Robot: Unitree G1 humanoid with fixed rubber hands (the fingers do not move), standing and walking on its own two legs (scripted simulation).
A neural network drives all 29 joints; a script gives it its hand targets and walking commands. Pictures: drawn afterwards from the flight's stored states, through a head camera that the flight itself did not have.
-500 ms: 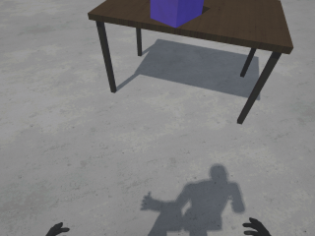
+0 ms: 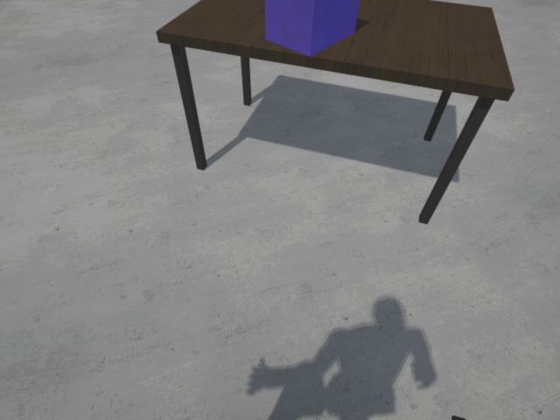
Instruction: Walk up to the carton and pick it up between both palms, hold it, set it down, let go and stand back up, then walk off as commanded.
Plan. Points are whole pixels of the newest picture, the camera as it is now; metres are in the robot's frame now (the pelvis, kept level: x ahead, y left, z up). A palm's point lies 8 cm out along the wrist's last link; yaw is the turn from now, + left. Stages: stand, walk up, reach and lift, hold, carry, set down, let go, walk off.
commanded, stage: stand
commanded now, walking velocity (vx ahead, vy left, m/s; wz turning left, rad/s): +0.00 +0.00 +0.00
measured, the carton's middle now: (313, 0) +1.42 -0.14 +0.06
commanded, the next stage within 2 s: walk up in 0.10 s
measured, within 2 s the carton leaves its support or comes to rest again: neither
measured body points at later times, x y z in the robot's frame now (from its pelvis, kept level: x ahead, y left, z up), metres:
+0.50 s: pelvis +0.01 -0.02 +0.00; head +0.01 -0.03 +0.45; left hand +0.10 +0.28 -0.12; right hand +0.05 -0.32 -0.12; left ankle +0.00 +0.11 -0.74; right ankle +0.03 -0.15 -0.71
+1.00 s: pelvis +0.17 -0.06 -0.01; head +0.15 -0.09 +0.44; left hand +0.26 +0.25 -0.08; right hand +0.23 -0.39 -0.11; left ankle +0.34 +0.08 -0.69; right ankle +0.10 -0.19 -0.74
